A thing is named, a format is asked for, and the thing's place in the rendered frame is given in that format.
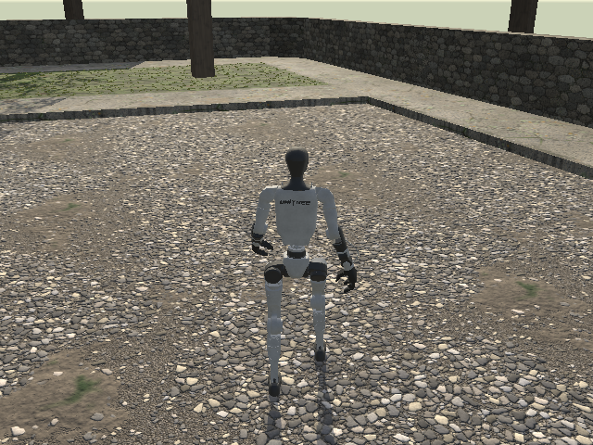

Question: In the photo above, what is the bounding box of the left robot upper arm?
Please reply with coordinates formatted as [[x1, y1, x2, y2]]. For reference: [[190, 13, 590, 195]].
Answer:
[[253, 185, 278, 235]]

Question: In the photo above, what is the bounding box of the left robot forearm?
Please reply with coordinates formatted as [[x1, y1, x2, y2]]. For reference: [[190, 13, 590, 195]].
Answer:
[[251, 221, 264, 247]]

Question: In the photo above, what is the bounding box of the robot right thigh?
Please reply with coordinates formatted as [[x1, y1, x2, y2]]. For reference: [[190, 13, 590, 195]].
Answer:
[[309, 258, 327, 311]]

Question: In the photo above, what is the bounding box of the right robot upper arm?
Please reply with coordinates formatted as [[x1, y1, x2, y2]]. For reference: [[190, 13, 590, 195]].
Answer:
[[316, 187, 341, 240]]

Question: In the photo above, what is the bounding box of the right robot forearm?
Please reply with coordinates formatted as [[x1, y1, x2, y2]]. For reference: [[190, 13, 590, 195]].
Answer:
[[333, 225, 354, 271]]

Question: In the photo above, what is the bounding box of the robot head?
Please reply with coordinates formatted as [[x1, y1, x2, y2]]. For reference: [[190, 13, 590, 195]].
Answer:
[[281, 146, 312, 191]]

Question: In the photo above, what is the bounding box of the robot left hand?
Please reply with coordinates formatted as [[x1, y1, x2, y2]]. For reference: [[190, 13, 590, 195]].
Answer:
[[252, 239, 273, 256]]

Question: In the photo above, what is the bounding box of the robot right hand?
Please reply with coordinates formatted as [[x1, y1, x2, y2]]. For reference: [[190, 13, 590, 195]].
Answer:
[[335, 267, 357, 293]]

